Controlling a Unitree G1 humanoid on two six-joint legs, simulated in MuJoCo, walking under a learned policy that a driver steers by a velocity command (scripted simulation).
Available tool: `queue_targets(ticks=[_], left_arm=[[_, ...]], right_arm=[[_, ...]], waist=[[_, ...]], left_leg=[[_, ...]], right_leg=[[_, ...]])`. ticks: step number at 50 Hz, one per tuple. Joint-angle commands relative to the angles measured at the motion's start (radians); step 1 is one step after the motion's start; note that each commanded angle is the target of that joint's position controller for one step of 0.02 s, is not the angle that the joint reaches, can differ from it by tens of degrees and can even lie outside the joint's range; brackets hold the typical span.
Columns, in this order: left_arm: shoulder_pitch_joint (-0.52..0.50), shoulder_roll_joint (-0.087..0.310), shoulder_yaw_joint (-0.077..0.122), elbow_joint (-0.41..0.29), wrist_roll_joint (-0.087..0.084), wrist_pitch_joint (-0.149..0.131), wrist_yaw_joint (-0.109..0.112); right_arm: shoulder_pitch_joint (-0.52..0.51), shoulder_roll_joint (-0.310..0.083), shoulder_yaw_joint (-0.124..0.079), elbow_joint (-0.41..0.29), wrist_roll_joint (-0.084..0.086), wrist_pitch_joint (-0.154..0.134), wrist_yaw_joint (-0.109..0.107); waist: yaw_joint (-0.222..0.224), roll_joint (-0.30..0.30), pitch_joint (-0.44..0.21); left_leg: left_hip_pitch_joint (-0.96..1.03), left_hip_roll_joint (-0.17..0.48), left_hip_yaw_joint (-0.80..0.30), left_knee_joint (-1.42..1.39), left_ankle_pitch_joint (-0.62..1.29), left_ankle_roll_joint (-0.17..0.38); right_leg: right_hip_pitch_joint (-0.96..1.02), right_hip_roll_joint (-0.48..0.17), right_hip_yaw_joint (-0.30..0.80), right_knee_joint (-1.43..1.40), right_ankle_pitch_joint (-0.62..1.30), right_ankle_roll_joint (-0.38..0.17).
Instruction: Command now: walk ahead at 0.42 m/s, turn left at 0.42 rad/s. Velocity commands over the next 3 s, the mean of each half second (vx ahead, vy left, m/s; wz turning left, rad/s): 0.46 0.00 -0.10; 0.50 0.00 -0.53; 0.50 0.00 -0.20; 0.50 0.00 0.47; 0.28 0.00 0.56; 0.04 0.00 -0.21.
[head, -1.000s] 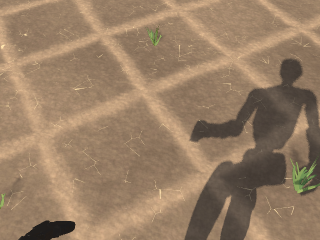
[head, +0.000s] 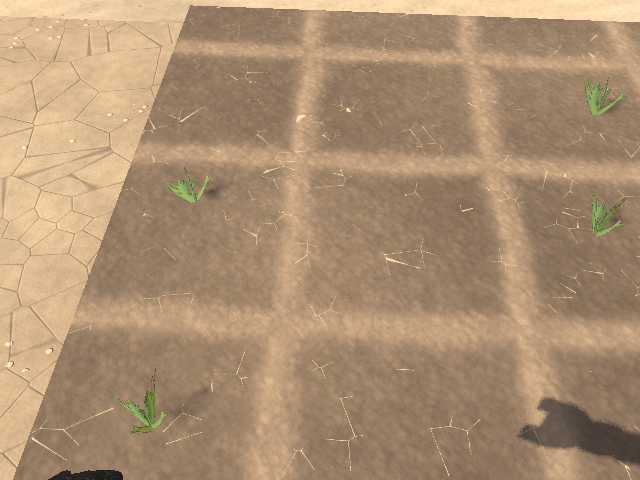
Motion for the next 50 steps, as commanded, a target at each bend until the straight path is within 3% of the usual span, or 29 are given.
queue_targets(ticks=[1, 2, 3, 4, 7, 10, 13, 17, 19, 20, 21, 22, 23, 24, 25, 26, 28, 30, 32, 36, 41, 43, 44, 45, 46, 47, 48, 49, 50], left_arm=[[0.235, 0.157, 0.044, 0.009, 0.025, -0.025, 0.013], [0.310, 0.262, 0.069, 0.042, 0.041, -0.017, 0.004], [0.265, 0.198, 0.055, 0.028, 0.019, -0.019, -0.001], [0.242, 0.136, 0.036, 0.023, 0.006, -0.018, 0.001], [0.197, 0.091, 0.010, 0.013, 0.013, -0.005, 0.006], [0.230, 0.107, 0.013, 0.025, -0.002, 0.004, 0.018], [0.266, 0.142, 0.023, 0.036, -0.009, 0.017, 0.031], [0.333, 0.150, 0.024, 0.052, -0.021, 0.034, 0.036], [0.321, 0.157, 0.028, 0.049, -0.023, 0.039, 0.040], [0.318, 0.146, 0.024, 0.045, -0.017, 0.039, 0.040], [0.303, 0.108, 0.011, 0.029, -0.004, 0.035, 0.036], [0.327, 0.017, -0.015, -0.007, 0.017, 0.028, 0.039], [0.424, 0.013, -0.021, -0.029, -0.017, 0.017, 0.040], [0.385, 0.106, 0.004, -0.010, -0.036, 0.023, 0.042], [0.312, 0.122, 0.011, -0.018, -0.033, 0.028, 0.039], [0.285, 0.105, 0.011, -0.017, -0.023, 0.033, 0.039], [0.266, 0.074, 0.013, -0.027, -0.016, 0.050, 0.031], [0.243, 0.038, 0.005, -0.048, -0.014, 0.066, 0.026], [0.200, 0.031, 0.002, -0.075, -0.007, 0.072, 0.022], [0.089, 0.019, -0.012, -0.115, -0.005, 0.063, -0.006], [-0.042, 0.046, -0.010, -0.184, -0.005, 0.066, -0.031], [-0.024, 0.075, 0.004, -0.200, -0.001, 0.072, -0.033], [0.047, 0.102, 0.021, -0.190, -0.001, 0.076, -0.031], [0.201, 0.147, 0.050, -0.152, -0.005, 0.080, -0.023], [0.379, 0.226, 0.085, -0.107, -0.010, 0.091, -0.004], [0.336, 0.346, 0.097, -0.119, -0.020, 0.083, 0.003], [0.363, 0.268, 0.072, -0.160, -0.012, 0.065, -0.003], [0.334, 0.208, 0.055, -0.144, -0.003, 0.050, -0.007], [0.281, 0.186, 0.047, -0.145, -0.005, 0.042, -0.006]], right_arm=[[-0.055, -0.002, 0.011, -0.076, -0.015, -0.019, -0.001], [-0.037, -0.017, 0.010, -0.133, 0.015, -0.035, -0.005], [-0.028, -0.110, -0.010, -0.108, 0.023, -0.044, -0.007], [-0.069, -0.137, -0.018, -0.100, 0.015, -0.049, -0.003], [-0.131, -0.096, -0.011, -0.107, -0.019, -0.070, 0.011], [-0.208, -0.042, 0.009, -0.140, -0.024, -0.084, 0.017], [-0.290, -0.002, 0.027, -0.159, -0.015, -0.093, 0.029], [-0.336, -0.046, 0.013, -0.173, 0.004, -0.102, 0.044], [-0.283, -0.078, -0.003, -0.160, 0.006, -0.105, 0.040], [-0.200, -0.107, -0.019, -0.136, 0.000, -0.105, 0.032], [-0.070, -0.151, -0.037, -0.116, -0.012, -0.105, 0.021], [0.085, -0.228, -0.056, -0.097, -0.033, -0.094, 0.008], [0.101, -0.238, -0.054, -0.078, -0.036, -0.085, 0.022], [0.044, -0.139, -0.030, -0.078, -0.024, -0.084, 0.026], [-0.006, -0.093, -0.017, -0.077, -0.015, -0.084, 0.025], [-0.060, -0.070, -0.008, -0.072, -0.021, -0.084, 0.028], [-0.119, -0.044, -0.003, -0.057, -0.032, -0.090, 0.030], [-0.132, -0.053, -0.011, -0.038, -0.027, -0.104, 0.029], [-0.132, -0.076, -0.021, -0.020, -0.026, -0.109, 0.025], [-0.121, -0.121, -0.034, 0.008, -0.021, -0.102, 0.016], [-0.057, -0.175, -0.053, 0.050, 0.005, -0.079, 0.012], [-0.053, -0.206, -0.061, 0.055, 0.013, -0.064, 0.010], [-0.055, -0.220, -0.064, 0.055, 0.018, -0.055, 0.008], [-0.063, -0.210, -0.058, 0.051, 0.021, -0.047, 0.005], [-0.040, -0.170, -0.040, 0.038, -0.002, -0.051, 0.000], [0.056, -0.021, 0.009, -0.024, -0.044, -0.073, 0.011], [-0.034, -0.100, 0.003, -0.028, -0.009, -0.108, 0.023], [-0.132, -0.153, -0.010, -0.058, 0.027, -0.124, 0.029], [-0.149, -0.139, -0.003, -0.060, 0.017, -0.133, 0.023]], waist=[[0.140, -0.028, -0.100], [0.117, -0.284, -0.077], [0.115, -0.200, 0.008], [0.116, -0.152, 0.071], [0.086, -0.092, 0.081], [0.100, -0.102, 0.069], [0.120, -0.098, 0.055], [0.119, -0.111, 0.045], [0.067, -0.111, 0.026], [0.021, -0.101, -0.018], [-0.049, -0.069, -0.111], [-0.087, 0.123, -0.275], [-0.035, 0.377, -0.338], [-0.034, 0.236, -0.193], [-0.031, 0.173, -0.080], [-0.003, 0.121, -0.032], [0.039, 0.135, 0.030], [0.054, 0.120, 0.047], [0.058, 0.091, 0.063], [0.028, 0.064, 0.083], [-0.002, 0.048, 0.114], [0.027, 0.073, 0.074], [0.072, 0.085, 0.021], [0.159, 0.071, -0.059], [0.230, -0.007, -0.155], [0.092, -0.287, -0.234], [0.171, -0.165, -0.368], [0.184, -0.103, -0.221], [0.143, -0.037, -0.131]], left_leg=[[-0.282, 0.064, -0.070, 0.255, -0.191, 0.056], [-0.560, -0.016, 0.034, 0.496, -0.293, 0.026], [-0.658, 0.051, 0.002, 0.635, -0.252, 0.018], [-0.690, 0.074, 0.005, 0.672, -0.157, 0.019], [-0.616, 0.155, 0.090, 0.589, 0.017, -0.002], [-0.536, 0.145, 0.152, 0.403, 0.096, -0.046], [-0.382, 0.100, 0.181, 0.175, 0.204, -0.076], [-0.239, 0.073, 0.158, 0.038, 0.287, -0.069], [-0.111, 0.076, 0.154, -0.023, 0.281, -0.036], [0.028, 0.072, 0.165, -0.047, 0.259, -0.011], [0.238, 0.159, 0.097, -0.032, 0.241, 0.035], [0.539, 0.382, -0.162, -0.030, 0.156, 0.107], [0.580, 0.527, -0.539, -0.164, -0.049, 0.218], [0.471, 0.484, -0.468, -0.195, -0.156, 0.197], [0.354, 0.437, -0.295, -0.206, -0.086, 0.167], [0.256, 0.388, -0.193, -0.233, 0.015, 0.151], [0.125, 0.340, -0.045, -0.291, 0.164, 0.143], [0.081, 0.342, 0.037, -0.329, 0.270, 0.158], [0.078, 0.348, 0.104, -0.350, 0.336, 0.168], [0.083, 0.322, 0.250, -0.360, 0.379, 0.144], [0.207, 0.364, 0.327, -0.313, 0.435, 0.107], [0.255, 0.365, 0.362, -0.195, 0.721, 0.086], [0.257, 0.353, 0.384, -0.068, 0.885, 0.072], [0.192, 0.319, 0.418, 0.138, 0.942, 0.043], [-0.040, 0.279, 0.422, 0.440, 0.696, -0.004], [-0.484, 0.075, 0.342, 0.806, -0.238, -0.071], [-0.577, 0.060, 0.105, 0.912, -0.284, -0.056], [-0.654, 0.103, 0.103, 0.897, -0.181, -0.037], [-0.626, 0.146, 0.109, 0.813, -0.091, -0.025]], right_leg=[[0.413, -0.227, 0.219, -0.105, -0.126, -0.093], [0.499, -0.394, 0.654, -0.244, -0.466, -0.247], [0.455, -0.415, 0.699, -0.272, -0.596, -0.281], [0.419, -0.362, 0.588, -0.260, -0.523, -0.256], [0.314, -0.256, 0.383, -0.284, -0.210, -0.225], [0.266, -0.197, 0.266, -0.302, 0.031, -0.231], [0.199, -0.160, 0.183, -0.280, 0.153, -0.213], [0.199, -0.203, 0.239, -0.236, 0.145, -0.192], [0.192, -0.209, 0.251, -0.175, 0.172, -0.161], [0.165, -0.171, 0.228, -0.085, 0.253, -0.137], [0.072, -0.115, 0.189, 0.112, 0.218, -0.102], [-0.156, -0.011, 0.083, 0.448, -0.082, -0.049], [-0.353, 0.024, 0.074, 0.675, -0.431, -0.031], [-0.427, -0.042, 0.100, 0.779, -0.356, -0.028], [-0.439, -0.073, 0.076, 0.783, -0.266, -0.029], [-0.404, -0.101, 0.062, 0.761, -0.200, -0.026], [-0.343, -0.138, 0.060, 0.710, -0.129, -0.020], [-0.338, -0.147, 0.049, 0.679, -0.087, -0.008], [-0.366, -0.150, 0.052, 0.600, -0.022, 0.005], [-0.310, -0.136, 0.003, 0.352, 0.186, -0.004], [-0.296, -0.108, -0.058, 0.199, 0.140, -0.058], [-0.212, -0.052, -0.115, 0.181, 0.035, -0.097], [-0.103, -0.007, -0.149, 0.174, -0.009, -0.122], [0.114, 0.044, -0.168, 0.121, 0.028, -0.157], [0.429, -0.017, -0.024, 0.113, 0.051, -0.207], [0.719, -0.281, 0.566, 0.001, -0.149, -0.393], [0.765, -0.347, 0.802, -0.153, -0.294, -0.427], [0.676, -0.323, 0.666, -0.179, -0.231, -0.373], [0.533, -0.280, 0.547, -0.174, -0.134, -0.340]])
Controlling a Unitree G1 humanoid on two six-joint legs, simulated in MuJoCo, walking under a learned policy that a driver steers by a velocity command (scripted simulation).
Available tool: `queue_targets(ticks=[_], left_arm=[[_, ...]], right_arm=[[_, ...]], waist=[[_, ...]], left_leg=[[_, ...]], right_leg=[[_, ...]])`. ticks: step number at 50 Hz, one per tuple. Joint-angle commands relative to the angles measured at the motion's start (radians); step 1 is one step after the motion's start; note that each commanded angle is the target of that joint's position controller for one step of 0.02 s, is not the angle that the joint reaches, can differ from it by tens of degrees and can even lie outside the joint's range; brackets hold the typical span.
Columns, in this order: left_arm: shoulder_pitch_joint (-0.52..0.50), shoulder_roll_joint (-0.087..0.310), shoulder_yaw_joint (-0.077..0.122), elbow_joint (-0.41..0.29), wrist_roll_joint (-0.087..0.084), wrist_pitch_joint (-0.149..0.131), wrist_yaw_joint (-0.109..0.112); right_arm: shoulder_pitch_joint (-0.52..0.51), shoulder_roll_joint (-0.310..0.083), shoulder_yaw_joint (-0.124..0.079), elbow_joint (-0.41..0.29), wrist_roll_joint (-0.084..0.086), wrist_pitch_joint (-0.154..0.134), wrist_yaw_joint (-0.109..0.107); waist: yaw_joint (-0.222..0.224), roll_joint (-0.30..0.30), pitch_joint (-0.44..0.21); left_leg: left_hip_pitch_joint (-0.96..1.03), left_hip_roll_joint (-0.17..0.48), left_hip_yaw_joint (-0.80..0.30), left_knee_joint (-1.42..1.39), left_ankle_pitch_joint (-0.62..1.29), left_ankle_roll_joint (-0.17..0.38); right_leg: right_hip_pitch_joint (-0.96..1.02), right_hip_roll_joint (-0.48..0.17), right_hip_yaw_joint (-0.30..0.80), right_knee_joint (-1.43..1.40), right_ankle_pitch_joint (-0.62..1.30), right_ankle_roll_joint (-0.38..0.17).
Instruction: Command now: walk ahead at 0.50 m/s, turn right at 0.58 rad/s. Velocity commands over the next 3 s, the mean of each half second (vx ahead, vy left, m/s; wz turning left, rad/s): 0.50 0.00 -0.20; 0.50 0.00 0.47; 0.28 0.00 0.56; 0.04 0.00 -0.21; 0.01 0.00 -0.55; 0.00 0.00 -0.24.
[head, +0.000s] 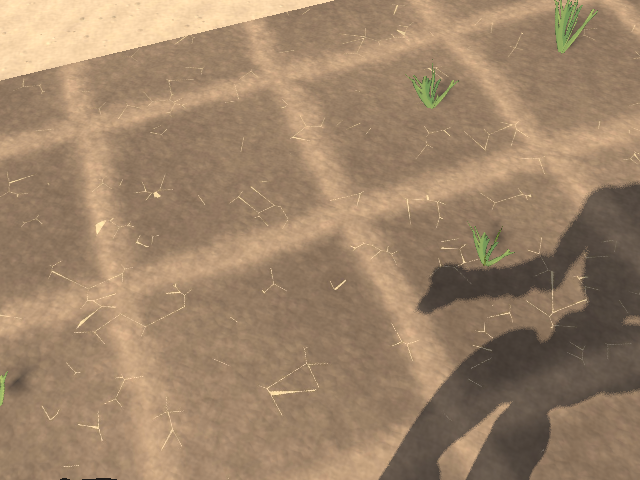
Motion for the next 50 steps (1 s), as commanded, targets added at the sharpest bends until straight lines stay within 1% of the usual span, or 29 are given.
queue_targets(ticks=[1, 3, 5, 8, 10, 13, 17, 19, 20, 21, 22, 23, 24, 25, 26, 27, 28, 30, 32, 37, 40, 42, 44, 45, 46, 47, 48, 49, 50], left_arm=[[0.144, 0.148, 0.045, -0.032, 0.006, -0.025, 0.010], [0.084, 0.120, 0.034, -0.057, 0.024, -0.027, 0.018], [0.093, 0.126, 0.035, -0.046, 0.017, -0.032, 0.027], [0.136, 0.149, 0.042, -0.021, 0.010, -0.030, 0.046], [0.150, 0.130, 0.033, -0.003, 0.010, -0.028, 0.051], [0.214, 0.137, 0.029, 0.036, 0.010, -0.034, 0.047], [0.271, 0.151, 0.032, 0.083, 0.014, -0.027, 0.045], [0.265, 0.160, 0.036, 0.095, 0.013, -0.018, 0.049], [0.244, 0.167, 0.037, 0.093, 0.015, -0.015, 0.052], [0.221, 0.167, 0.035, 0.088, 0.018, -0.010, 0.055], [0.206, 0.151, 0.025, 0.072, 0.026, -0.008, 0.062], [0.287, 0.091, 0.003, 0.038, 0.041, -0.022, 0.061], [0.303, 0.063, -0.010, 0.042, 0.039, -0.042, 0.053], [0.220, 0.135, 0.003, 0.020, 0.012, -0.063, 0.040], [0.126, 0.137, 0.001, -0.006, -0.005, -0.078, 0.032], [0.076, 0.125, -0.001, -0.019, 0.010, -0.087, 0.031], [0.075, 0.126, 0.006, -0.021, 0.032, -0.087, 0.035], [0.106, 0.106, 0.005, -0.021, 0.043, -0.079, 0.037], [0.098, 0.085, -0.001, -0.023, 0.044, -0.067, 0.043], [-0.089, 0.037, -0.020, -0.061, 0.037, -0.072, 0.039], [-0.164, 0.052, -0.015, -0.079, 0.022, -0.082, 0.028], [-0.173, 0.074, -0.005, -0.082, 0.018, -0.089, 0.023], [-0.122, 0.099, 0.010, -0.070, 0.014, -0.097, 0.023], [-0.040, 0.120, 0.023, -0.049, 0.017, -0.101, 0.029], [0.091, 0.158, 0.038, -0.034, 0.033, -0.105, 0.037], [0.222, 0.237, 0.059, -0.018, 0.048, -0.096, 0.045], [0.261, 0.216, 0.059, 0.013, 0.025, -0.081, 0.035], [0.208, 0.131, 0.038, -0.003, 0.017, -0.076, 0.037], [0.161, 0.097, 0.027, -0.008, 0.022, -0.069, 0.040]], right_arm=[[-0.085, -0.130, -0.017, -0.131, -0.017, -0.060, -0.007], [-0.053, -0.135, -0.025, -0.124, -0.031, -0.039, -0.006], [-0.054, -0.107, -0.019, -0.122, -0.039, -0.020, -0.007], [-0.156, -0.069, -0.003, -0.150, -0.043, -0.011, -0.007], [-0.199, -0.044, 0.010, -0.146, -0.036, -0.015, 0.005], [-0.284, -0.042, 0.017, -0.159, -0.017, -0.025, 0.024], [-0.346, -0.069, 0.013, -0.193, -0.010, -0.030, 0.042], [-0.314, -0.077, 0.010, -0.193, -0.007, -0.029, 0.051], [-0.260, -0.092, 0.002, -0.182, -0.007, -0.028, 0.052], [-0.150, -0.116, -0.015, -0.151, -0.010, -0.028, 0.049], [-0.004, -0.158, -0.033, -0.119, -0.014, -0.025, 0.044], [0.110, -0.254, -0.056, -0.116, -0.024, -0.022, 0.041], [0.152, -0.212, -0.051, -0.092, 0.003, -0.015, 0.046], [0.119, -0.154, -0.032, -0.100, 0.011, -0.009, 0.042], [0.067, -0.136, -0.027, -0.117, -0.003, -0.002, 0.036], [0.026, -0.126, -0.022, -0.124, -0.014, 0.003, 0.034], [0.001, -0.109, -0.016, -0.132, -0.020, 0.002, 0.030], [-0.019, -0.108, -0.015, -0.142, -0.019, 0.006, 0.024], [-0.010, -0.124, -0.020, -0.134, -0.012, 0.006, 0.013], [0.058, -0.157, -0.033, -0.099, 0.001, 0.024, -0.013], [0.114, -0.154, -0.034, -0.077, 0.008, 0.038, -0.019], [0.123, -0.147, -0.034, -0.073, 0.009, 0.046, -0.023], [0.103, -0.148, -0.038, -0.077, 0.005, 0.053, -0.024], [0.086, -0.131, -0.033, -0.085, 0.003, 0.054, -0.022], [0.071, -0.086, -0.016, -0.102, -0.007, 0.050, -0.016], [0.166, -0.018, 0.005, -0.122, -0.005, 0.042, -0.016], [0.225, -0.046, 0.010, -0.136, 0.011, 0.036, -0.016], [0.163, -0.134, -0.012, -0.120, 0.019, 0.039, -0.016], [0.076, -0.153, -0.020, -0.134, 0.009, 0.045, -0.015]], waist=[[0.076, -0.014, -0.178], [0.021, -0.046, -0.153], [0.012, -0.035, -0.133], [0.041, -0.036, -0.089], [0.067, -0.065, -0.085], [0.120, -0.076, -0.056], [0.140, -0.071, -0.018], [0.117, -0.081, -0.026], [0.083, -0.092, -0.062], [0.020, -0.083, -0.138], [-0.050, -0.055, -0.247], [-0.040, 0.127, -0.392], [-0.044, 0.283, -0.438], [-0.067, 0.174, -0.330], [-0.064, 0.089, -0.217], [-0.038, 0.013, -0.123], [-0.007, 0.008, -0.105], [0.030, 0.056, -0.105], [0.036, 0.064, -0.098], [-0.027, 0.074, -0.077], [-0.050, 0.081, -0.078], [-0.041, 0.095, -0.080], [-0.004, 0.124, -0.087], [0.044, 0.122, -0.126], [0.109, 0.083, -0.244], [0.110, -0.115, -0.402], [0.091, -0.321, -0.440], [0.108, -0.178, -0.289], [0.111, -0.101, -0.179]], left_leg=[[-0.500, 0.049, -0.102, 0.067, 0.124, 0.025], [-0.385, 0.070, -0.110, -0.010, 0.178, 0.012], [-0.361, 0.064, -0.088, -0.086, 0.209, -0.016], [-0.370, 0.036, -0.075, -0.281, 0.389, -0.048], [-0.317, 0.021, -0.058, -0.444, 0.545, -0.048], [-0.278, 0.009, -0.042, -0.553, 0.665, -0.026], [-0.406, 0.005, -0.041, -0.616, 0.521, 0.045], [-0.385, -0.012, -0.025, -0.631, 0.425, 0.081], [-0.300, -0.043, -0.001, -0.636, 0.389, 0.103], [-0.140, -0.084, 0.033, -0.658, 0.412, 0.131], [0.101, -0.044, -0.032, -0.638, 0.475, 0.175], [0.475, 0.173, -0.418, -0.635, 0.448, 0.318], [0.636, 0.285, -0.782, -0.798, 0.260, 0.411], [0.583, 0.270, -0.751, -0.843, 0.104, 0.362], [0.455, 0.234, -0.631, -0.858, 0.129, 0.329], [0.317, 0.194, -0.543, -0.881, 0.232, 0.313], [0.240, 0.161, -0.485, -0.895, 0.335, 0.302], [0.163, 0.120, -0.429, -0.921, 0.463, 0.308], [0.101, 0.102, -0.373, -0.932, 0.546, 0.314], [-0.004, 0.025, -0.286, -0.912, 0.534, 0.244], [0.039, 0.043, -0.347, -0.868, 0.473, 0.227], [0.107, 0.066, -0.410, -0.818, 0.443, 0.214], [0.135, 0.079, -0.452, -0.757, 0.480, 0.197], [0.117, 0.047, -0.435, -0.683, 0.534, 0.173], [0.036, 0.000, -0.383, -0.485, 0.506, 0.142], [-0.244, -0.132, -0.244, -0.160, 0.202, 0.072], [-0.462, -0.122, -0.192, 0.044, -0.119, 0.050], [-0.529, -0.058, -0.207, 0.123, -0.044, 0.040], [-0.527, -0.026, -0.167, 0.130, 0.039, 0.033]], right_leg=[[0.527, -0.282, 0.526, -0.354, -0.001, -0.206], [0.378, -0.240, 0.445, -0.392, 0.147, -0.201], [0.303, -0.222, 0.383, -0.412, 0.243, -0.210], [0.247, -0.173, 0.310, -0.419, 0.249, -0.180], [0.242, -0.144, 0.240, -0.420, 0.204, -0.140], [0.271, -0.178, 0.239, -0.428, 0.128, -0.125], [0.486, -0.269, 0.265, -0.373, 0.232, -0.116], [0.551, -0.285, 0.241, -0.325, 0.385, -0.094], [0.559, -0.272, 0.211, -0.267, 0.565, -0.078], [0.546, -0.236, 0.161, -0.141, 0.754, -0.057], [0.444, -0.195, 0.112, 0.056, 0.756, -0.023], [0.104, -0.074, 0.055, 0.415, 0.388, 0.052], [-0.161, 0.046, 0.092, 0.640, -0.316, 0.100], [-0.279, -0.020, 0.168, 0.695, -0.301, 0.087], [-0.299, -0.060, 0.150, 0.666, -0.229, 0.078], [-0.289, -0.090, 0.132, 0.582, -0.181, 0.077], [-0.237, -0.120, 0.132, 0.500, -0.137, 0.084], [-0.170, -0.128, 0.118, 0.413, -0.115, 0.111], [-0.156, -0.123, 0.093, 0.326, -0.092, 0.143], [-0.037, -0.061, 0.074, -0.017, 0.233, 0.175], [0.005, -0.034, 0.092, -0.111, 0.271, 0.165], [0.020, -0.031, 0.116, -0.162, 0.220, 0.146], [0.093, -0.035, 0.113, -0.192, 0.146, 0.112], [0.220, -0.043, 0.098, -0.236, 0.155, 0.082], [0.453, -0.148, 0.177, -0.204, 0.140, 0.023], [0.817, -0.371, 0.494, -0.202, 0.048, -0.103], [0.886, -0.495, 0.815, -0.291, -0.184, -0.185], [0.759, -0.455, 0.728, -0.329, -0.306, -0.146], [0.631, -0.407, 0.571, -0.344, -0.240, -0.106]])
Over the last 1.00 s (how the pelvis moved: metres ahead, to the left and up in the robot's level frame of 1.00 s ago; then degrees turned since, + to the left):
0.48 -0.08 -0.02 -25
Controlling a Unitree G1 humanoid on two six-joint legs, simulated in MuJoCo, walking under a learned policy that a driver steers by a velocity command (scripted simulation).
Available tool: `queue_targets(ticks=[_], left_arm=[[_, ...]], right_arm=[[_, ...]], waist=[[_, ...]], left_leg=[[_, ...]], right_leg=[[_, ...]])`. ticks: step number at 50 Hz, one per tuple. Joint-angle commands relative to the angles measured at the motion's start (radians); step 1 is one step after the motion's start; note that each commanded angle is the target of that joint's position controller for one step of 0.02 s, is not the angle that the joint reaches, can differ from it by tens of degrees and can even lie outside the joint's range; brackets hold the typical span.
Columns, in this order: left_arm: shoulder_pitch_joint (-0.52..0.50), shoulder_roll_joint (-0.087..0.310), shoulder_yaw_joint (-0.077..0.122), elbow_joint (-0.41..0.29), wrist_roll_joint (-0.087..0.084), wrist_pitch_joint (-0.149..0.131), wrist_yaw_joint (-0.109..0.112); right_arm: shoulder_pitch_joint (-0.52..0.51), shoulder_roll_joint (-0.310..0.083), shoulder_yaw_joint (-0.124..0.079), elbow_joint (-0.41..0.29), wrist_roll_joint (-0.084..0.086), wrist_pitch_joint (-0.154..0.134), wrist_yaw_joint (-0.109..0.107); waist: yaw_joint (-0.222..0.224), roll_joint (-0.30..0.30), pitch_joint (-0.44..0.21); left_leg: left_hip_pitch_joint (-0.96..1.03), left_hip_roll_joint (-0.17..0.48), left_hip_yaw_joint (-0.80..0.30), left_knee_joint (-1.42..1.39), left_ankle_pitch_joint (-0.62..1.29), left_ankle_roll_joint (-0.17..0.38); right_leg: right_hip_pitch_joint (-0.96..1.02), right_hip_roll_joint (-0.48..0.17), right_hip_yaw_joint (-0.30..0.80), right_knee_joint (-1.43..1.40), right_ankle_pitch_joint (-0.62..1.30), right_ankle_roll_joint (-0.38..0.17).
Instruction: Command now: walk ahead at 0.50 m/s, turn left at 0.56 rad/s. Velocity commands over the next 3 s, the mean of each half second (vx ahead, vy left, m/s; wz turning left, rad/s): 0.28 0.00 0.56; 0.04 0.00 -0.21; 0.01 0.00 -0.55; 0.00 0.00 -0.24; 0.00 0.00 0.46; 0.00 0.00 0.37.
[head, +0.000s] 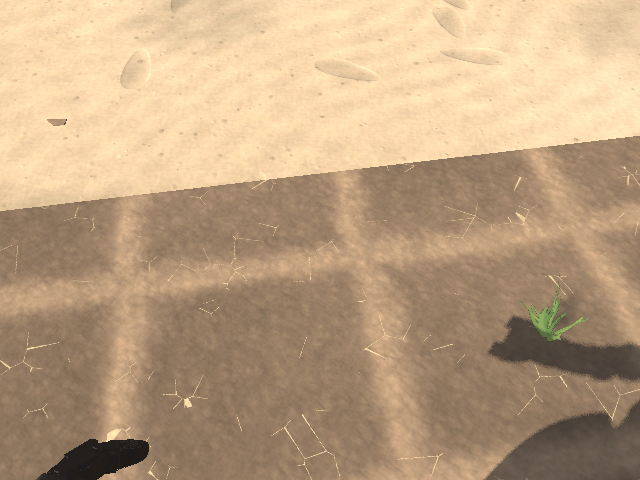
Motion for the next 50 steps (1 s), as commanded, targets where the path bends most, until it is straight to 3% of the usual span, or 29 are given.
queue_targets(ticks=[1, 2, 4, 6, 8, 11, 15, 17, 18, 19, 20, 21, 22, 23, 24, 25, 26, 28, 30, 32, 35, 38, 39, 40, 41, 43, 45, 47, 50], left_arm=[[0.173, 0.118, 0.044, -0.002, 0.000, 0.014, 0.008], [0.149, 0.098, 0.038, 0.006, 0.006, 0.013, 0.009], [0.132, 0.096, 0.039, 0.020, 0.006, 0.006, 0.008], [0.114, 0.120, 0.047, 0.037, 0.005, 0.000, 0.008], [0.096, 0.152, 0.058, 0.051, 0.005, 0.005, 0.013], [0.087, 0.173, 0.061, 0.068, -0.003, 0.026, 0.026], [0.115, 0.211, 0.071, 0.097, -0.030, 0.047, 0.033], [0.101, 0.230, 0.080, 0.094, -0.047, 0.056, 0.038], [0.095, 0.218, 0.078, 0.091, -0.051, 0.061, 0.039], [0.142, 0.187, 0.066, 0.091, -0.032, 0.059, 0.036], [0.229, 0.076, 0.030, 0.061, 0.042, 0.057, 0.024], [0.262, 0.130, 0.022, 0.060, 0.023, 0.053, 0.011], [0.174, 0.201, 0.041, 0.058, -0.009, 0.059, 0.006], [0.133, 0.191, 0.036, 0.050, -0.018, 0.068, 0.011], [0.125, 0.173, 0.032, 0.067, -0.010, 0.080, 0.022], [0.127, 0.174, 0.033, 0.070, -0.008, 0.093, 0.028], [0.148, 0.165, 0.031, 0.082, -0.010, 0.104, 0.028], [0.191, 0.113, 0.016, 0.105, -0.007, 0.115, 0.032], [0.180, 0.081, 0.002, 0.115, -0.004, 0.120, 0.034], [0.156, 0.105, 0.007, 0.115, -0.009, 0.128, 0.032], [0.116, 0.141, 0.021, 0.093, -0.009, 0.136, 0.032], [0.123, 0.142, 0.025, 0.080, 0.007, 0.135, 0.027], [0.112, 0.192, 0.035, 0.065, 0.012, 0.133, 0.028], [0.101, 0.237, 0.052, 0.068, -0.002, 0.135, 0.031], [0.109, 0.230, 0.056, 0.058, -0.002, 0.132, 0.031], [0.137, 0.212, 0.054, 0.057, 0.014, 0.114, 0.037], [0.134, 0.220, 0.063, 0.051, 0.001, 0.095, 0.041], [0.102, 0.210, 0.069, 0.045, -0.024, 0.108, 0.049], [0.090, 0.212, 0.079, 0.033, -0.027, 0.149, 0.057]], right_arm=[[-0.081, -0.136, -0.030, -0.116, -0.009, -0.015, 0.002], [-0.097, -0.122, -0.034, -0.123, -0.013, -0.012, 0.006], [-0.085, -0.076, -0.027, -0.128, -0.003, -0.001, 0.015], [-0.119, -0.055, -0.022, -0.151, -0.010, 0.007, 0.014], [-0.136, -0.043, -0.017, -0.163, -0.020, 0.007, 0.017], [-0.199, -0.029, -0.009, -0.174, -0.020, -0.002, 0.038], [-0.264, -0.061, -0.026, -0.215, -0.020, 0.003, 0.069], [-0.212, -0.100, -0.047, -0.216, -0.027, 0.009, 0.073], [-0.119, -0.132, -0.067, -0.194, -0.029, 0.009, 0.068], [-0.027, -0.192, -0.091, -0.176, -0.029, 0.011, 0.048], [-0.035, -0.290, -0.100, -0.199, -0.033, 0.017, 0.022], [-0.056, -0.268, -0.085, -0.246, -0.049, 0.008, 0.030], [-0.099, -0.206, -0.072, -0.257, -0.041, 0.005, 0.038], [-0.155, -0.157, -0.056, -0.249, -0.027, 0.004, 0.035], [-0.188, -0.117, -0.041, -0.245, -0.021, 0.007, 0.029], [-0.217, -0.097, -0.030, -0.238, -0.026, 0.010, 0.025], [-0.237, -0.094, -0.025, -0.232, -0.043, 0.011, 0.024], [-0.266, -0.070, -0.016, -0.208, -0.059, 0.003, 0.021], [-0.270, -0.061, -0.013, -0.178, -0.065, -0.001, 0.017], [-0.270, -0.078, -0.016, -0.153, -0.070, 0.003, 0.014], [-0.293, -0.111, -0.024, -0.136, -0.058, 0.018, 0.006], [-0.263, -0.097, -0.026, -0.107, -0.037, 0.028, -0.007], [-0.225, -0.081, -0.026, -0.104, -0.044, 0.026, -0.013], [-0.216, -0.050, -0.023, -0.115, -0.054, 0.024, -0.017], [-0.301, -0.046, -0.024, -0.129, -0.058, 0.026, -0.021], [-0.351, -0.040, -0.032, -0.147, -0.044, 0.031, -0.023], [-0.316, -0.055, -0.043, -0.138, -0.035, 0.033, -0.019], [-0.314, -0.032, -0.035, -0.134, -0.030, 0.026, -0.019], [-0.307, -0.012, -0.026, -0.130, -0.015, 0.012, -0.003]], waist=[[0.121, -0.100, -0.037], [0.100, -0.115, -0.002], [0.075, -0.148, 0.014], [0.062, -0.126, 0.041], [0.054, -0.115, 0.023], [0.078, -0.111, -0.006], [0.087, -0.115, -0.026], [0.046, -0.122, -0.059], [-0.005, -0.094, -0.100], [-0.041, -0.003, -0.157], [0.046, 0.281, -0.241], [0.024, 0.239, -0.459], [-0.014, 0.091, -0.398], [0.010, 0.038, -0.288], [0.031, -0.021, -0.227], [0.056, -0.007, -0.191], [0.078, 0.020, -0.177], [0.100, 0.053, -0.181], [0.084, 0.071, -0.181], [0.065, 0.086, -0.161], [0.064, 0.087, -0.080], [0.075, 0.049, -0.037], [0.044, -0.060, -0.027], [0.016, -0.216, -0.022], [0.067, -0.263, 0.014], [0.104, -0.297, -0.008], [0.089, -0.210, -0.059], [0.077, -0.165, -0.090], [0.086, -0.201, -0.132]], left_leg=[[-0.489, 0.132, 0.028, 0.229, 0.094, -0.029], [-0.461, 0.160, 0.031, 0.191, 0.133, -0.030], [-0.411, 0.184, 0.057, 0.156, 0.169, -0.035], [-0.417, 0.184, 0.073, 0.087, 0.194, -0.058], [-0.397, 0.183, 0.097, -0.022, 0.272, -0.074], [-0.291, 0.157, 0.155, -0.232, 0.475, -0.063], [-0.236, 0.129, 0.177, -0.378, 0.461, -0.016], [-0.149, 0.086, 0.208, -0.430, 0.385, 0.023], [-0.023, 0.051, 0.223, -0.503, 0.438, 0.053], [0.169, 0.074, 0.154, -0.556, 0.684, 0.098], [0.452, 0.344, -0.207, -0.457, 1.217, 0.242], [0.557, 0.485, -0.533, -0.554, 1.008, 0.418], [0.488, 0.421, -0.426, -0.595, 0.867, 0.368], [0.379, 0.380, -0.305, -0.601, 0.784, 0.307], [0.271, 0.347, -0.235, -0.610, 0.746, 0.264], [0.157, 0.323, -0.188, -0.629, 0.739, 0.247], [0.064, 0.300, -0.142, -0.649, 0.752, 0.239], [-0.019, 0.270, -0.049, -0.664, 0.785, 0.230], [-0.045, 0.258, 0.002, -0.680, 0.698, 0.216], [-0.065, 0.273, -0.001, -0.709, 0.494, 0.212], [-0.082, 0.287, -0.022, -0.721, 0.217, 0.190], [-0.056, 0.263, 0.001, -0.653, 0.164, 0.115], [-0.067, 0.201, 0.064, -0.554, 0.161, 0.062], [-0.076, 0.077, 0.207, -0.452, 0.145, -0.007], [-0.112, 0.017, 0.231, -0.350, 0.170, -0.036], [-0.218, 0.004, 0.151, -0.160, -0.022, -0.037], [-0.294, 0.028, 0.089, -0.013, -0.083, -0.049], [-0.282, 0.045, 0.090, -0.136, -0.024, -0.070], [-0.145, 0.017, 0.117, -0.321, 0.077, -0.089]], right_leg=[[0.440, -0.355, 0.426, -0.255, -0.163, -0.167], [0.367, -0.321, 0.343, -0.281, -0.083, -0.157], [0.286, -0.291, 0.233, -0.331, 0.003, -0.157], [0.251, -0.296, 0.136, -0.342, 0.261, -0.179], [0.259, -0.288, 0.035, -0.317, 0.484, -0.179], [0.256, -0.249, -0.090, -0.295, 0.538, -0.145], [0.350, -0.286, -0.118, -0.208, 0.539, -0.114], [0.373, -0.290, -0.132, -0.074, 0.650, -0.090], [0.348, -0.257, -0.159, 0.073, 0.645, -0.062], [0.228, -0.190, -0.182, 0.295, 0.468, -0.007], [-0.108, -0.054, -0.184, 0.651, -0.437, 0.067], [-0.229, 0.021, 0.038, 0.872, -0.578, 0.082], [-0.268, -0.032, 0.093, 0.879, -0.474, 0.071], [-0.289, -0.072, 0.073, 0.826, -0.394, 0.066], [-0.264, -0.112, 0.066, 0.756, -0.352, 0.071], [-0.193, -0.131, 0.065, 0.684, -0.330, 0.076], [-0.106, -0.125, 0.043, 0.645, -0.309, 0.082], [0.009, -0.126, 0.024, 0.493, -0.283, 0.098], [0.091, -0.132, 0.019, 0.345, -0.210, 0.100], [0.136, -0.127, 0.010, 0.274, -0.143, 0.092], [0.126, -0.102, -0.023, 0.196, -0.138, 0.061], [0.139, -0.103, -0.009, 0.038, -0.028, 0.002], [0.136, -0.170, 0.091, -0.020, 0.140, -0.038], [0.090, -0.235, 0.223, -0.101, 0.086, -0.109], [0.073, -0.287, 0.345, -0.184, 0.026, -0.164], [0.167, -0.340, 0.443, -0.207, 0.162, -0.223], [0.267, -0.341, 0.426, -0.154, 0.348, -0.234], [0.320, -0.285, 0.369, -0.113, 0.403, -0.181], [0.302, -0.240, 0.363, -0.094, 0.423, -0.163]])
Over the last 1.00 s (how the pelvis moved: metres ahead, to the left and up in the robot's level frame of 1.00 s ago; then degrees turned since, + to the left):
0.59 0.01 0.01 14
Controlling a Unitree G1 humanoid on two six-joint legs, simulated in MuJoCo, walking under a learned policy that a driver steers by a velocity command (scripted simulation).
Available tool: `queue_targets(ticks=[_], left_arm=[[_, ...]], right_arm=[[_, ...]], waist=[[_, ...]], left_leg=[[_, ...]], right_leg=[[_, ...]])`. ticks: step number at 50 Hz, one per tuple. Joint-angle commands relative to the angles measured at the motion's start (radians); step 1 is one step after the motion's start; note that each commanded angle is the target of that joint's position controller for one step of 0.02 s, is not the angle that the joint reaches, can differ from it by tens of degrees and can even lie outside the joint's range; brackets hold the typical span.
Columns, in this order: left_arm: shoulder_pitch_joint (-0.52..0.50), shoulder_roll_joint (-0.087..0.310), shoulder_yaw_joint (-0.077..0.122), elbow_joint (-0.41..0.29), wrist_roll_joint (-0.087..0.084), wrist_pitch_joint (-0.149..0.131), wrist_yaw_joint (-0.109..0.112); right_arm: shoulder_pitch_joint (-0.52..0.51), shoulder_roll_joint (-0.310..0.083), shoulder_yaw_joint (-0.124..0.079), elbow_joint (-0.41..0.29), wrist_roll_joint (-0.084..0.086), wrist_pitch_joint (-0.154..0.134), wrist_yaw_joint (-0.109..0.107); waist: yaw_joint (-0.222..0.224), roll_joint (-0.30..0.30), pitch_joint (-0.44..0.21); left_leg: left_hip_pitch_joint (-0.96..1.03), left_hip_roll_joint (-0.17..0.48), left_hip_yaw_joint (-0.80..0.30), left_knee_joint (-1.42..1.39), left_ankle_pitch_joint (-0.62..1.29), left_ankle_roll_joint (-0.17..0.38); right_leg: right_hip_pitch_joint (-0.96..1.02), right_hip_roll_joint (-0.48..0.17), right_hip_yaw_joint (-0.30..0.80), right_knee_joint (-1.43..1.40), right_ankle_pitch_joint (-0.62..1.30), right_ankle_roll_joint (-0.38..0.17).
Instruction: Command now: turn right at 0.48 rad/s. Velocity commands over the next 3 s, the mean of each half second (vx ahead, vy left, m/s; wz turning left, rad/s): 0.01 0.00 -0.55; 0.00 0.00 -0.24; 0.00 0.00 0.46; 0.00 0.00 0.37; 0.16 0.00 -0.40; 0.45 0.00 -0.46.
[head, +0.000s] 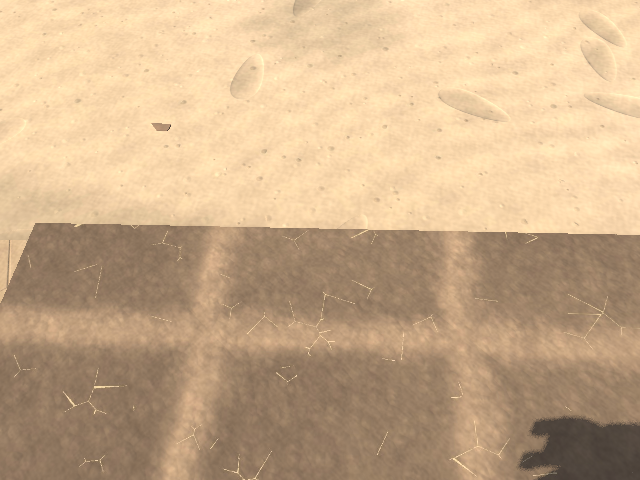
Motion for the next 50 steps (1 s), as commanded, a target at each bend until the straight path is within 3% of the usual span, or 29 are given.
queue_targets(ticks=[1, 3, 4, 5, 6, 7, 8, 10, 12, 15, 20, 23, 25, 26, 27, 28, 29, 30, 31, 32, 33, 35, 37, 40, 43, 46, 48, 49, 50], left_arm=[[-0.052, 0.178, 0.055, -0.081, -0.009, 0.017, 0.009], [-0.093, 0.169, 0.053, -0.099, -0.024, 0.025, 0.007], [-0.072, 0.140, 0.046, -0.101, -0.020, 0.024, 0.009], [-0.019, 0.072, 0.029, -0.098, 0.004, 0.021, 0.002], [-0.018, 0.105, 0.042, -0.126, 0.001, 0.006, 0.004], [-0.008, 0.184, 0.065, -0.103, 0.006, 0.000, 0.004], [0.005, 0.201, 0.078, -0.079, -0.002, 0.005, 0.003], [0.022, 0.163, 0.075, -0.055, 0.000, 0.025, 0.010], [-0.019, 0.127, 0.063, -0.082, -0.007, 0.026, 0.002], [-0.092, 0.094, 0.044, -0.132, -0.010, 0.022, -0.010], [-0.106, 0.082, 0.031, -0.173, -0.002, 0.027, -0.035], [-0.095, 0.094, 0.037, -0.188, -0.004, 0.036, -0.047], [-0.049, 0.094, 0.045, -0.182, -0.005, 0.042, -0.057], [-0.008, 0.112, 0.055, -0.170, -0.001, 0.042, -0.054], [0.051, 0.190, 0.082, -0.163, -0.002, 0.040, -0.040], [0.060, 0.299, 0.096, -0.194, 0.008, 0.030, -0.024], [0.081, 0.257, 0.083, -0.201, 0.040, 0.001, -0.039], [0.040, 0.227, 0.072, -0.193, 0.038, -0.020, -0.044], [-0.016, 0.201, 0.066, -0.188, 0.020, -0.029, -0.039], [-0.056, 0.171, 0.055, -0.193, 0.006, -0.028, -0.032], [-0.083, 0.166, 0.049, -0.198, 0.002, -0.024, -0.026], [-0.092, 0.148, 0.038, -0.203, 0.014, -0.022, -0.016], [-0.094, 0.114, 0.022, -0.193, 0.022, -0.026, -0.011], [-0.100, 0.071, 0.001, -0.164, 0.036, -0.029, -0.010], [-0.084, 0.084, -0.004, -0.123, 0.051, -0.033, -0.025], [-0.111, 0.116, 0.002, -0.102, 0.032, -0.030, -0.027], [-0.059, 0.115, 0.006, -0.083, 0.032, -0.034, -0.017], [-0.016, 0.118, 0.012, -0.089, 0.044, -0.039, -0.014], [-0.048, 0.103, 0.011, -0.097, 0.047, -0.038, -0.007]], right_arm=[[0.002, -0.038, -0.005, -0.066, 0.015, -0.025, 0.016], [0.082, -0.055, -0.016, -0.037, 0.012, -0.027, 0.024], [0.108, -0.094, -0.030, -0.028, 0.005, -0.024, 0.020], [0.117, -0.173, -0.047, -0.042, -0.016, -0.015, 0.007], [0.088, -0.218, -0.054, -0.052, -0.055, -0.014, 0.015], [0.053, -0.165, -0.037, -0.075, -0.055, -0.025, 0.015], [0.000, -0.119, -0.024, -0.079, -0.046, -0.032, 0.012], [-0.040, -0.094, -0.016, -0.082, -0.016, -0.037, 0.002], [-0.002, -0.095, -0.013, -0.069, -0.019, -0.031, -0.010], [0.063, -0.118, -0.023, -0.049, -0.022, -0.017, -0.025], [0.041, -0.174, -0.043, -0.046, -0.012, -0.005, -0.009], [0.042, -0.189, -0.050, -0.036, 0.006, -0.006, 0.005], [0.023, -0.190, -0.052, -0.030, 0.028, -0.008, 0.009], [0.054, -0.167, -0.047, -0.012, 0.033, -0.012, 0.011], [0.100, -0.124, -0.035, -0.001, 0.009, -0.016, 0.016], [0.075, -0.059, -0.007, -0.054, -0.055, -0.018, 0.019], [-0.006, -0.108, -0.021, -0.074, -0.032, -0.018, 0.009], [-0.033, -0.138, -0.030, -0.077, -0.004, -0.013, 0.003], [-0.023, -0.141, -0.035, -0.066, 0.000, -0.009, -0.003], [-0.014, -0.149, -0.039, -0.052, -0.010, -0.005, -0.012], [0.002, -0.152, -0.041, -0.048, -0.018, -0.003, -0.014], [0.049, -0.134, -0.038, -0.026, -0.011, -0.002, -0.008], [0.064, -0.111, -0.027, -0.010, -0.002, 0.002, -0.006], [0.043, -0.064, -0.002, -0.004, -0.005, 0.006, 0.003], [0.029, -0.085, 0.001, -0.004, 0.002, 0.006, 0.012], [0.051, -0.110, -0.003, -0.004, 0.004, -0.002, 0.013], [0.053, -0.160, -0.008, -0.020, -0.008, -0.010, 0.010], [0.046, -0.215, -0.022, -0.023, 0.000, -0.010, 0.007], [0.058, -0.204, -0.028, -0.014, 0.016, -0.008, 0.010]], waist=[[-0.014, -0.173, -0.174], [-0.061, -0.165, -0.170], [-0.055, -0.122, -0.175], [-0.023, 0.118, -0.182], [-0.015, 0.304, -0.138], [-0.016, 0.188, -0.112], [0.007, 0.128, -0.082], [0.007, 0.116, -0.056], [-0.018, 0.131, -0.058], [-0.067, 0.139, -0.086], [-0.072, 0.159, -0.100], [-0.065, 0.172, -0.100], [-0.027, 0.164, -0.104], [-0.012, 0.128, -0.116], [-0.007, -0.036, -0.150], [-0.032, -0.328, -0.155], [0.050, -0.212, -0.244], [0.028, -0.145, -0.184], [-0.004, -0.117, -0.137], [-0.020, -0.091, -0.120], [-0.040, -0.099, -0.117], [-0.055, -0.112, -0.154], [-0.052, -0.110, -0.165], [-0.034, -0.128, -0.149], [-0.008, -0.140, -0.094], [-0.039, -0.110, -0.045], [-0.028, -0.028, -0.062], [0.020, 0.080, -0.084], [0.001, 0.147, -0.098]], left_leg=[[0.020, -0.002, -0.008, -0.170, 0.074, -0.015], [0.164, -0.005, 0.017, -0.407, 0.253, 0.004], [0.285, 0.065, -0.024, -0.457, 0.321, 0.031], [0.397, 0.297, -0.243, -0.480, 0.457, 0.118], [0.308, 0.470, -0.463, -0.506, 0.575, 0.279], [0.280, 0.471, -0.431, -0.514, 0.568, 0.327], [0.257, 0.409, -0.323, -0.499, 0.545, 0.288], [0.275, 0.333, -0.191, -0.484, 0.545, 0.242], [0.289, 0.306, -0.107, -0.486, 0.620, 0.252], [0.393, 0.339, -0.079, -0.488, 0.641, 0.280], [0.342, 0.368, 0.005, -0.487, 0.647, 0.280], [0.339, 0.388, 0.028, -0.448, 0.656, 0.261], [0.313, 0.379, 0.066, -0.369, 0.627, 0.209], [0.259, 0.347, 0.111, -0.287, 0.554, 0.154], [0.094, 0.273, 0.189, -0.088, 0.363, 0.066], [-0.229, 0.122, 0.205, 0.223, -0.235, -0.036], [-0.264, 0.082, 0.018, 0.394, -0.275, -0.040], [-0.283, 0.103, -0.016, 0.439, -0.193, -0.027], [-0.292, 0.118, -0.028, 0.409, -0.095, -0.016], [-0.286, 0.127, -0.038, 0.375, -0.029, -0.015], [-0.244, 0.115, -0.035, 0.369, 0.024, -0.022], [-0.187, 0.096, -0.021, 0.358, 0.092, -0.036], [-0.152, 0.106, -0.013, 0.259, 0.127, -0.047], [-0.021, 0.140, -0.009, 0.047, 0.157, -0.049], [0.080, 0.135, 0.015, -0.084, 0.128, -0.035], [0.127, 0.111, 0.041, -0.261, 0.206, -0.002], [0.174, 0.156, -0.037, -0.324, 0.526, 0.031], [0.190, 0.190, -0.087, -0.280, 0.661, 0.069], [0.139, 0.200, -0.141, -0.310, 0.574, 0.116]], right_leg=[[0.204, -0.188, 0.269, -0.091, 0.473, -0.193], [0.139, -0.146, 0.274, -0.069, 0.330, -0.155], [0.041, -0.105, 0.251, -0.026, 0.162, -0.110], [-0.126, 0.007, 0.124, 0.206, -0.163, -0.042], [-0.281, 0.084, 0.030, 0.383, -0.422, 0.006], [-0.281, 0.027, 0.062, 0.561, -0.394, 0.028], [-0.291, 0.021, 0.054, 0.627, -0.328, 0.039], [-0.324, 0.005, 0.034, 0.681, -0.218, 0.073], [-0.323, 0.001, -0.016, 0.663, -0.164, 0.098], [-0.339, -0.031, -0.052, 0.530, -0.145, 0.120], [-0.172, -0.058, -0.133, 0.321, -0.154, 0.092], [-0.098, -0.043, -0.173, 0.197, -0.139, 0.053], [0.006, -0.023, -0.201, 0.020, -0.028, 0.005], [0.113, -0.001, -0.191, -0.088, 0.083, -0.029], [0.306, -0.084, -0.040, -0.137, 0.371, -0.085], [0.442, -0.354, 0.338, -0.097, 0.795, -0.257], [0.363, -0.417, 0.403, -0.138, 0.694, -0.397], [0.320, -0.353, 0.309, -0.161, 0.580, -0.359], [0.278, -0.289, 0.240, -0.167, 0.471, -0.297], [0.251, -0.255, 0.212, -0.169, 0.420, -0.256], [0.207, -0.229, 0.187, -0.173, 0.437, -0.245], [0.197, -0.210, 0.150, -0.178, 0.456, -0.246], [0.208, -0.197, 0.109, -0.179, 0.434, -0.239], [0.159, -0.178, 0.064, -0.190, 0.310, -0.221], [0.094, -0.192, 0.079, -0.215, 0.146, -0.230], [0.081, -0.192, 0.090, -0.172, 0.099, -0.207], [0.102, -0.143, 0.052, -0.098, 0.092, -0.136], [0.083, -0.068, -0.012, -0.050, 0.054, -0.097], [0.104, -0.006, -0.104, 0.001, 0.041, -0.056]])
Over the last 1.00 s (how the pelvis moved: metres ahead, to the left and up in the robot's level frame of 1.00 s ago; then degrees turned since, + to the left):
0.25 0.04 0.01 6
